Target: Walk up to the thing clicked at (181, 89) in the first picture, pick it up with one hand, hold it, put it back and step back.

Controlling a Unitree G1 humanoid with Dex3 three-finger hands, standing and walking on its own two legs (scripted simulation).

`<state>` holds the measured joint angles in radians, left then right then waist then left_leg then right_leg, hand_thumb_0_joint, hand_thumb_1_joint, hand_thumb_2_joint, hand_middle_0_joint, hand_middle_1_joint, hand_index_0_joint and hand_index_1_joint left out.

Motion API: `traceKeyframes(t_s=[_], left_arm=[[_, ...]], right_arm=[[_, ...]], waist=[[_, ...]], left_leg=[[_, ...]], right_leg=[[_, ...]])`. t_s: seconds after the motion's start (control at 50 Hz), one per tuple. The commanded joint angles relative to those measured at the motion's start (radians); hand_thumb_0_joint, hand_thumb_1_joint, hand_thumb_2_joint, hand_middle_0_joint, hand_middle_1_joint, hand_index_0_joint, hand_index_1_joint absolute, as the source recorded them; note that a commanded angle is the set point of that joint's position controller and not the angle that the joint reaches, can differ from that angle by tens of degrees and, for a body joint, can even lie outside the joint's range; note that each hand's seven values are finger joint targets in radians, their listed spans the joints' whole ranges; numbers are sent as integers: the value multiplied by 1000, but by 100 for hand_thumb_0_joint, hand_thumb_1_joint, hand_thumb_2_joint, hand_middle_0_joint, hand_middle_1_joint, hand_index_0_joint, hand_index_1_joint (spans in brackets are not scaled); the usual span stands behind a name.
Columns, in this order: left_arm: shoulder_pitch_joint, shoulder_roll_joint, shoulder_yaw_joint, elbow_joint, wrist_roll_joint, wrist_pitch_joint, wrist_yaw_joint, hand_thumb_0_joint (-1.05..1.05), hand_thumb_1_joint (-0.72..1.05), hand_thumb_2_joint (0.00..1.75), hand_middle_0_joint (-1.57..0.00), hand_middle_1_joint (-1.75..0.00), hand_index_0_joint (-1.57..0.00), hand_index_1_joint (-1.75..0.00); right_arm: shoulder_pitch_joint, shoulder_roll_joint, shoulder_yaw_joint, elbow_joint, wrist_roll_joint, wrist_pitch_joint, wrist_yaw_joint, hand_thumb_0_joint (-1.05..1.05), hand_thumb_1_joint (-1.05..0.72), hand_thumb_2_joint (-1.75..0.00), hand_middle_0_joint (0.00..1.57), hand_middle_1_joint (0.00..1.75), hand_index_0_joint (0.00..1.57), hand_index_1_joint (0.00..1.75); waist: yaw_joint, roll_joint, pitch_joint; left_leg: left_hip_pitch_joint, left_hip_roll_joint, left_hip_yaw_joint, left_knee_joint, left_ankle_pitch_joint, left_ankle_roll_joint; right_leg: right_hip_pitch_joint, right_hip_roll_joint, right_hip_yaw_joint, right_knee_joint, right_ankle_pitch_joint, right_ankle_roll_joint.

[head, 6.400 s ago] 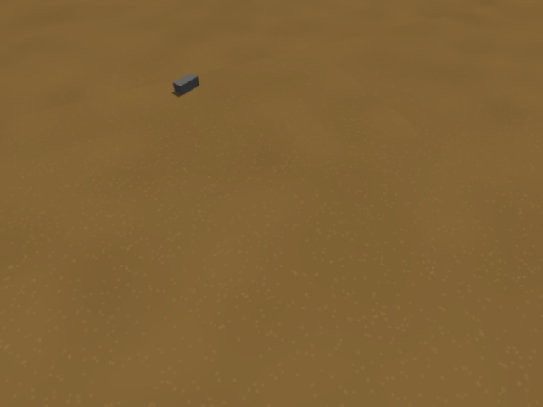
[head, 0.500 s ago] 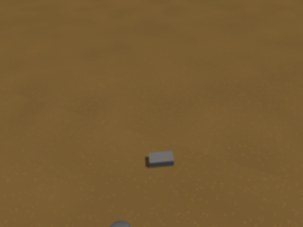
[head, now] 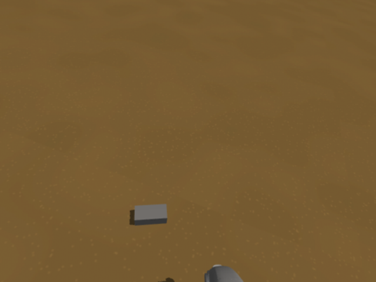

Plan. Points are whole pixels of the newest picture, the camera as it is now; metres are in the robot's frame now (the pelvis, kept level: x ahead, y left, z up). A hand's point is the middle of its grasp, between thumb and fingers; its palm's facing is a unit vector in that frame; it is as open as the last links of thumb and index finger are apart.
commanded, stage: walk up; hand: left
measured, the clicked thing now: (150, 214) +0.57 +0.10 -0.73
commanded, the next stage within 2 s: none
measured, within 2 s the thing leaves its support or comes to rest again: neither
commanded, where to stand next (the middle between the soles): +0.22 -0.12 m, yaw +5 degrees
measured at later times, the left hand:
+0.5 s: hand out of the picture +0.11 +0.11 -0.14, palm faces +0.02 -0.92 -0.39, open 7.4 cm
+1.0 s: hand (132, 271) +0.19 +0.12 -0.15, palm faces +0.06 -0.89 -0.45, open 7.4 cm
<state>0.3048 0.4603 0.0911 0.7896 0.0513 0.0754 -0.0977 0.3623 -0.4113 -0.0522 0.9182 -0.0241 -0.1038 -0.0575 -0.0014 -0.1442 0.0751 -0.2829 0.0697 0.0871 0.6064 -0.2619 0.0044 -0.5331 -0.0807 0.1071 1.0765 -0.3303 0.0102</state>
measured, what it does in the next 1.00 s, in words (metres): steps to the right: right foot, then left foot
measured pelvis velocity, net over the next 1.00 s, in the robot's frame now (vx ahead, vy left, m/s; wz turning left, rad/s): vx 0.12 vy -0.17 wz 0.10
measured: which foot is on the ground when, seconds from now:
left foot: down 0.00-0.20, up 0.22-0.62, down 0.64-0.98, up 1.00-1.00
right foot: up 0.00-0.16, down 0.18-0.70, up 0.72-0.92, down 0.94-1.00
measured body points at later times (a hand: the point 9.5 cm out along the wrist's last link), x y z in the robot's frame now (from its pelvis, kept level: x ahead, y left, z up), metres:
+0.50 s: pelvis +0.11 -0.16 +0.00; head +0.14 -0.17 +0.45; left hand +0.11 +0.15 -0.11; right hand +0.19 -0.48 -0.12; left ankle +0.19 -0.04 -0.68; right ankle +0.10 -0.27 -0.73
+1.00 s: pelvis +0.12 -0.17 -0.02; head +0.15 -0.18 +0.43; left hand +0.18 +0.16 -0.12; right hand +0.29 -0.46 -0.13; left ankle +0.19 -0.05 -0.72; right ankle +0.16 -0.30 -0.73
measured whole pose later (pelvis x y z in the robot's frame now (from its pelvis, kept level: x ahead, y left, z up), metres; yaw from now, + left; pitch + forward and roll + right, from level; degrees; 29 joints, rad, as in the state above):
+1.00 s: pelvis +0.12 -0.17 -0.02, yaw +5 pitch -3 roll -2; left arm 0.16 0.38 0.02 0.93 0.02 -0.04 0.04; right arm 0.05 -0.41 -0.04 0.88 -0.02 0.05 0.01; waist 0.00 0.07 0.13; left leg -0.47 0.01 -0.05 0.83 -0.35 0.03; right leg -0.33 -0.02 -0.04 0.75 -0.37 0.02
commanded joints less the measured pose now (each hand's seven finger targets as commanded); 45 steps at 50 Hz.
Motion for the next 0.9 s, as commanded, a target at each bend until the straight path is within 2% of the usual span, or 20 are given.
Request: traceKeyframes(t_s=[0.0, 0.08, 0.12, 0.16, 0.18, 0.2, 0.22, 0.3, 0.32, 0.4, 0.48, 0.56, 0.58, 0.62, 0.64, 0.66, 0.68, 0.7, 0.76, 0.88], left_arm=[[6, 171, 70, -64, -11, -13, -4, 0, 90, 90, -20, -30, -20, -30], [-40, 173, 76, -71, -13, -19, -18, 0, 90, 90, -20, -30, -20, -30], [48, 174, 84, -30, -14, -26, -15, 0, 90, 90, -20, -30, -20, -30], [212, 225, 110, 52, -2, -46, 5, 0, 90, 90, -20, -30, -20, -30], [273, 301, 125, 65, 14, -54, 17, 0, 90, 90, -20, -30, -20, -30], [183, 329, 114, 0, 14, -66, 28, 0, 90, 90, -20, -30, -20, -30], [61, 380, 112, -36, -2, -67, 33, 0, 90, 90, -20, -30, -20, -30], [-1, 258, 73, -15, -33, -107, 60, 0, 90, 90, -20, -30, -20, -30], [18, 242, 65, 1, -40, -120, 69, 0, 90, 90, -20, -30, -20, -30], [59, 212, 35, 21, -47, -167, 103, 0, 90, 90, -20, -30, -20, -30], [40, 209, 24, 17, -46, -172, 124, 0, 90, 90, -20, -30, -20, -30], [-9, 209, 14, 2, -55, -153, 134, 0, 90, 90, -20, -30, -20, -30], [-30, 211, 11, 6, -56, -148, 134, 0, 90, 90, -20, -30, -20, -30], [-43, 200, 0, 14, -67, -139, 135, 0, 90, 90, -20, -30, -20, -30], [-30, 171, -10, 5, -72, -141, 135, 0, 90, 90, -20, -30, -20, -30], [-11, 117, -24, -7, -85, -140, 135, 0, 90, 90, -20, -30, -20, -30], [8, 104, -18, 13, -100, -122, 142, 0, 90, 90, -20, -30, -20, -30], [-28, 120, -26, 29, -83, -109, 149, 0, 90, 90, -20, -30, -20, -30], [-49, 134, -17, 59, -75, -89, 134, 0, 90, 90, -20, -30, -20, -30], [13, 124, -9, 137, -58, -112, 154, 0, 90, 90, -20, -30, -20, -30]], right_arm=[[-3, -358, -110, -71, -4, -26, -10, 0, -90, -90, 20, 30, 20, 30], [-43, -405, -122, -77, -10, -12, -2, 0, -90, -90, 20, 30, 20, 30], [-119, -407, -120, -85, -9, 2, -3, 0, -90, -90, 20, 30, 20, 30], [-52, -288, -83, -63, -20, 24, -6, 0, -90, -90, 20, 30, 20, 30], [-31, -180, -48, -70, -14, 33, -7, 0, -90, -90, 20, 30, 20, 30], [-51, -178, -41, -102, 12, 36, -13, 0, -90, -90, 20, 30, 20, 30], [-63, -267, -74, -94, 18, 34, -22, 0, -90, -90, 20, 30, 20, 30], [30, -276, -60, 2, 33, 22, 13, 0, -90, -90, 20, 30, 20, 30], [30, -257, -53, 4, 26, 22, 25, 0, -90, -90, 20, 30, 20, 30], [-45, -188, -41, -43, 13, 48, 49, 0, -90, -90, 20, 30, 20, 30], [-86, -157, -39, -70, 14, 75, 55, 0, -90, -90, 20, 30, 20, 30], [-158, -153, -42, -100, 22, 84, 61, 0, -90, -90, 20, 30, 20, 30], [-159, -148, -43, -98, 20, 84, 62, 0, -90, -90, 20, 30, 20, 30], [-112, -163, -50, -77, 17, 76, 57, 0, -90, -90, 20, 30, 20, 30], [-76, -211, -64, -70, 15, 69, 50, 0, -90, -90, 20, 30, 20, 30], [-54, -279, -81, -78, 15, 65, 42, 0, -90, -90, 20, 30, 20, 30], [-58, -258, -68, -83, 31, 63, 37, 0, -90, -90, 20, 30, 20, 30], [-92, -248, -68, -79, 39, 71, 34, 0, -90, -90, 20, 30, 20, 30], [-247, -217, -47, -103, 27, 88, 29, 0, -90, -90, 20, 30, 20, 30], [-307, -228, -52, -111, 6, 126, 58, 0, -90, -90, 20, 30, 20, 30]], waist=[[2, 331, 35], [4, 389, -5], [75, 370, -42], [139, 42, -108], [180, -254, -53], [152, -270, -8], [104, -213, 16], [25, -56, 45], [26, -27, 49], [26, 105, 54], [34, 32, -17], [49, -8, -63], [33, -12, -72], [-9, 39, -128], [-31, 133, -190], [-41, 291, -248], [-32, 294, -311], [-22, 251, -282], [17, 208, -145], [30, 315, -115]], left_leg=[[-56, 201, -215, -307, -242, 185], [-69, 205, -180, -244, -317, 180], [-161, 211, -137, -161, -327, 165], [-296, 88, -16, 262, -361, 109], [-488, -38, 40, 561, -432, 67], [-583, -93, -79, 696, -367, 36], [-535, -44, -155, 713, -300, 33], [-436, 20, -168, 595, -88, 45], [-416, 12, -174, 563, -67, 40], [-364, -24, -239, 400, -42, 24], [-242, -65, -166, 266, 2, 30], [-119, -67, -64, 153, 46, 45], [-69, -66, -52, 105, 75, 52], [76, -86, -57, -42, 248, 89], [222, -28, -160, -41, 510, 139], [355, 149, -413, -6, 825, 250], [407, 280, -561, -17, 955, 386], [266, 299, -553, -61, 808, 384], [-23, 149, -317, -109, 399, 237], [-94, 100, -293, -44, 247, 198]], right_leg=[[-39, -47, -43, -108, 24, 22], [54, -50, -95, -275, -54, 0], [233, -44, -156, -383, -14, -30], [466, 50, -167, -472, -94, -25], [460, -62, 70, -637, -376, -48], [351, -221, 430, -875, -595, -120], [281, -289, 561, -981, -688, -184], [281, -193, 239, -776, -264, -166], [284, -206, 220, -765, -142, -196], [347, -257, 103, -690, 471, -188], [399, -237, -43, -593, 867, -137], [382, -207, -83, -517, 817, -125], [356, -205, -100, -488, 786, -133], [335, -144, -155, -326, 741, -90], [250, -88, -177, -160, 623, -49], [79, 27, -197, 46, 327, 3], [45, 73, -145, 91, -226, 7], [107, 13, -77, 59, -325, -15], [167, 12, -79, -41, -256, -42], [301, 73, -177, -410, 10, -14]])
